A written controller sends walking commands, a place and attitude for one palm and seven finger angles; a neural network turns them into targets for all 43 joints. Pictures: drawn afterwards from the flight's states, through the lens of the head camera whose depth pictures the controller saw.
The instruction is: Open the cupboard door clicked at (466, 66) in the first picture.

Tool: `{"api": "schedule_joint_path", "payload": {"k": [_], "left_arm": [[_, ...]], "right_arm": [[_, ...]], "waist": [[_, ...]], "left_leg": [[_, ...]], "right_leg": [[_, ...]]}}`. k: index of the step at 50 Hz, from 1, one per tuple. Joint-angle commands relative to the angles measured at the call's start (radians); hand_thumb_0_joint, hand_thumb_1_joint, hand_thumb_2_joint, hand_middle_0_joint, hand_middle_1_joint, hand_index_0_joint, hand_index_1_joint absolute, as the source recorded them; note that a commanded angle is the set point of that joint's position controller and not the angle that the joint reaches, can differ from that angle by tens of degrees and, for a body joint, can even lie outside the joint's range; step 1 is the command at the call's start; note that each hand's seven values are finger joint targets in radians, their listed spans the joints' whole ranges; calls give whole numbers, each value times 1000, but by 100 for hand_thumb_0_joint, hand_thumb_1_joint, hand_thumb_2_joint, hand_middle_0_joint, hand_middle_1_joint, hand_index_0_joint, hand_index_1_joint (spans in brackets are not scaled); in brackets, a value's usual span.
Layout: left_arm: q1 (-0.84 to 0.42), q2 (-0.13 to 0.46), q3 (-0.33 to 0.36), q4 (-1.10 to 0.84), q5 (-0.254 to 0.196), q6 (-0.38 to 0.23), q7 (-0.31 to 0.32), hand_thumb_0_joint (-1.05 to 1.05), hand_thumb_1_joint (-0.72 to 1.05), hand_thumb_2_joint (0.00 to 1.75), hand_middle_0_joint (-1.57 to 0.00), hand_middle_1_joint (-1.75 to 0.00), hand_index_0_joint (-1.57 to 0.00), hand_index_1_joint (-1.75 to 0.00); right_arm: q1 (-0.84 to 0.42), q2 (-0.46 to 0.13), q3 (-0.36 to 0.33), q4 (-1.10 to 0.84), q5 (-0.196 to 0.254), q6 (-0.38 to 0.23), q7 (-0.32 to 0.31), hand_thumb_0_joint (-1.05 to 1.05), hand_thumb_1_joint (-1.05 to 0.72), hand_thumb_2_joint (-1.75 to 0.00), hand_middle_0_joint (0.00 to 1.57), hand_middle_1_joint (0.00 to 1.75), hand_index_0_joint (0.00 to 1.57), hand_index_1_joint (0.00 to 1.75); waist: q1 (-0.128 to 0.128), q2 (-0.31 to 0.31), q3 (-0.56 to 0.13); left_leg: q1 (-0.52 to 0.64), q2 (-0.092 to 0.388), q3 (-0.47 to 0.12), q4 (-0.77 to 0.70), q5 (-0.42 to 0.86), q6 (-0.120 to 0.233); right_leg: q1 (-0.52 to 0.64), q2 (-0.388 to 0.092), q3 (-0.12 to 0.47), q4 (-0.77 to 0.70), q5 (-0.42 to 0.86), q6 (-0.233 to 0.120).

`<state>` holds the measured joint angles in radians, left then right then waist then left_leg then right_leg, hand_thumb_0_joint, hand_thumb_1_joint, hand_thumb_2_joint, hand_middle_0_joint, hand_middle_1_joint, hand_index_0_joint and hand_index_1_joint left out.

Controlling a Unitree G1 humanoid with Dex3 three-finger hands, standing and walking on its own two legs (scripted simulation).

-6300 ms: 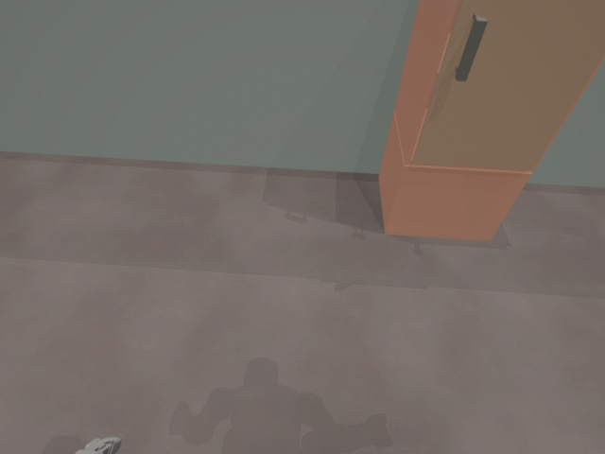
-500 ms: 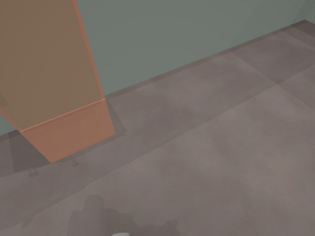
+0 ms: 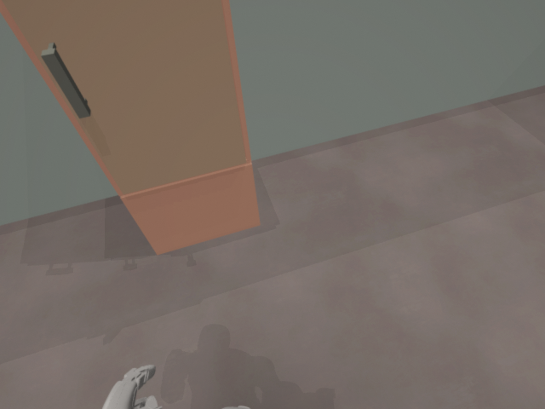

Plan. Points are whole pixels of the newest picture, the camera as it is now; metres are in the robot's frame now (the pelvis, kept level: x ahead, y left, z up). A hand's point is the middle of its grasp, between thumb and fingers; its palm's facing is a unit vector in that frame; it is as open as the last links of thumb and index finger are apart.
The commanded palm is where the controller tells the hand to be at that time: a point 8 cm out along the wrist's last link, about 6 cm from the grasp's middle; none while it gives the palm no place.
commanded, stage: turn to face it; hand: left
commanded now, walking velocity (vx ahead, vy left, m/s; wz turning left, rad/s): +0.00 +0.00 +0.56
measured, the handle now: (68, 80) +0.77 +0.49 +0.08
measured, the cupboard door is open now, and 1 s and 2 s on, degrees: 0 0 0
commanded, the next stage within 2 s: take the last steps up to it in 0.48 s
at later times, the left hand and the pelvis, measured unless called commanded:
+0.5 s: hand out of the picture -0.07 +0.25 -0.18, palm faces +0.30 -0.92 -0.25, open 7.4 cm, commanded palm none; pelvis -0.02 +0.04 +0.00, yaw +14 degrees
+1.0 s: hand out of the picture -0.04 +0.19 -0.15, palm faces +0.39 -0.89 -0.22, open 7.3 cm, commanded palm none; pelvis +0.01 +0.02 +0.02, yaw +19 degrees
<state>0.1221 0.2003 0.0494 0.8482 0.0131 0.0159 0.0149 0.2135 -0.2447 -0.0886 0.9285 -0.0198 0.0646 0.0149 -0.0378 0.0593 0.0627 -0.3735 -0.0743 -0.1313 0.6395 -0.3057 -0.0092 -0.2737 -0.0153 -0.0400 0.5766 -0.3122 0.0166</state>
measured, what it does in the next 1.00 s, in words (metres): steps on the spot, turning left: left foot, then right foot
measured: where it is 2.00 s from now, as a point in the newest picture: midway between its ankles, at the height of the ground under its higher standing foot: (240, 385)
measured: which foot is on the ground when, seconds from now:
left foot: up 0.00-0.38, down 0.40-0.86, up 0.88-1.00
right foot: down 0.00-0.40, up 0.42-0.84, down 0.86-1.00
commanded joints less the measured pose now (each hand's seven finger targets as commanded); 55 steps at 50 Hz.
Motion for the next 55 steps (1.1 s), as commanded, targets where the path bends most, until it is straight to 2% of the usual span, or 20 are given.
{"api": "schedule_joint_path", "payload": {"k": [1,4,13,17,18,19,20,21,23,25,30,37,41,42,43,44,45,47,49,55], "left_arm": [[60,229,56,-67,3,-17,27,0,90,90,-20,-30,-20,-30],[0,165,31,-73,5,-26,21,0,90,90,-20,-30,-20,-30],[166,228,47,13,18,-20,19,0,90,90,-20,-30,-20,-30],[151,240,55,40,14,-13,18,0,90,90,-20,-30,-20,-30],[142,228,53,44,5,-8,15,0,90,90,-20,-30,-20,-30],[161,183,47,28,-3,-2,11,0,90,90,-20,-30,-20,-30],[143,113,23,-1,-3,1,5,0,90,90,-20,-30,-20,-30],[90,123,17,-3,5,16,15,0,90,90,-20,-30,-20,-30],[50,130,27,28,0,22,10,0,90,90,-20,-30,-20,-30],[114,125,28,69,2,18,-1,0,90,90,-20,-30,-20,-30],[114,108,17,86,2,16,2,0,90,90,-20,-30,-20,-30],[81,59,-4,84,14,-8,-19,0,90,90,-20,-30,-20,-30],[238,52,0,154,14,-32,-20,0,90,90,-20,-30,-20,-30],[299,92,10,175,20,-43,-13,0,90,90,-20,-30,-20,-30],[354,169,28,185,27,-44,-2,0,90,90,-20,-30,-20,-30],[387,203,39,180,13,-48,5,0,90,90,-20,-30,-20,-30],[367,175,35,188,10,-52,11,0,90,90,-20,-30,-20,-30],[270,100,19,176,12,-65,10,0,90,90,-20,-30,-20,-30],[269,65,5,180,5,-80,7,0,90,90,-20,-30,-20,-30],[384,42,-9,254,8,-103,11,0,90,90,-20,-30,-20,-30]], "right_arm": [[-47,-120,-38,-107,-5,-12,0,0,-90,-90,20,30,20,30],[-4,-93,-27,-62,-6,-1,17,0,-90,-90,20,30,20,30],[-120,-52,8,-72,7,-11,12,0,-90,-90,20,30,20,30],[-47,-57,18,-48,11,-33,1,0,-90,-90,20,30,20,30],[-7,-78,14,-34,8,-40,1,0,-90,-90,20,30,20,30],[26,-160,-3,-30,2,-53,-1,0,-90,-90,20,30,20,30],[59,-244,-21,-33,1,-51,-4,0,-90,-90,20,30,20,30],[89,-238,-19,-9,0,-48,-17,0,-90,-90,20,30,20,30],[1,-182,-2,-19,-4,-48,-34,0,-90,-90,20,30,20,30],[-61,-147,12,-36,-1,-57,-36,0,-90,-90,20,30,20,30],[-3,-130,16,-8,3,-65,-38,0,-90,-90,20,30,20,30],[57,-117,10,37,-10,-73,-33,0,-90,-90,20,30,20,30],[42,-79,17,62,-2,-74,-32,0,-90,-90,20,30,20,30],[47,-36,24,64,3,-79,-30,0,-90,-90,20,30,20,30],[33,24,39,34,10,-84,-24,0,-90,-90,20,30,20,30],[-41,-37,25,-4,-5,-79,-15,0,-90,-90,20,30,20,30],[-80,-55,16,-5,-9,-72,-8,0,-90,-90,20,30,20,30],[-13,-28,8,40,-11,-67,3,0,-90,-90,20,30,20,30],[55,8,14,76,-13,-63,7,0,-90,-90,20,30,20,30],[-6,30,18,65,-5,-69,13,0,-90,-90,20,30,20,30]], "waist": [[44,-283,-69],[6,-219,-7],[86,-268,-60],[49,-264,-112],[23,-223,-127],[7,-18,-169],[-9,241,-157],[-38,217,-160],[-7,173,-62],[34,99,-73],[19,54,-107],[-1,77,-28],[72,11,-13],[100,-100,-12],[127,-326,17],[157,-342,61],[141,-310,133],[63,-149,164],[41,-148,109],[60,-187,92]], "left_leg": [[-213,56,27,529,-206,-28],[-207,91,85,614,-56,-56],[-82,100,194,217,-152,-63],[98,82,237,-80,-30,-40],[216,92,234,-214,112,-27],[379,241,66,-280,310,27],[442,462,-174,-286,662,135],[348,478,-162,-297,636,193],[236,398,-108,-315,535,192],[254,339,-28,-307,555,165],[323,321,-37,-322,551,173],[219,323,-157,-432,-115,190],[17,232,-85,-319,-246,124],[-110,161,-10,-163,-252,82],[-297,43,143,84,-258,33],[-351,83,120,247,-254,30],[-355,114,97,351,-187,32],[-326,154,109,419,-42,17],[-286,159,137,432,66,-4],[-316,184,181,338,142,-19]], "right_leg": [[92,-409,326,-325,119,-160],[53,-297,94,-279,211,-115],[187,-336,9,-197,493,-149],[180,-324,-44,-78,555,-99],[109,-296,-81,-8,481,-52],[-50,-224,-128,154,263,7],[-262,-123,-122,334,-285,61],[-227,-115,-29,437,-342,52],[-246,-118,24,519,-225,48],[-226,-108,11,524,-136,54],[-199,-86,14,428,-108,65],[-120,-51,-25,166,-158,29],[197,-22,-48,-160,-7,13],[323,-109,64,-253,-100,-14],[375,-326,371,-410,-351,-101],[262,-438,543,-515,-518,-178],[161,-432,555,-551,-566,-182],[96,-357,349,-508,-367,-150],[128,-273,162,-469,-112,-114],[209,-254,67,-439,207,-135]]}}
